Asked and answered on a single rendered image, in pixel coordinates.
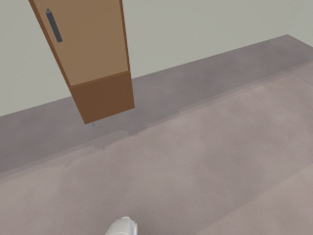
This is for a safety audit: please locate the handle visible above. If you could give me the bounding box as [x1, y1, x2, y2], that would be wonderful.
[45, 8, 63, 43]

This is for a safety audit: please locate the cupboard door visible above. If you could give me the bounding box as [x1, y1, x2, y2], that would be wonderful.
[33, 0, 128, 86]

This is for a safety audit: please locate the left robot thigh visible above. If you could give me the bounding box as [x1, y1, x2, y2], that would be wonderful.
[105, 218, 138, 235]

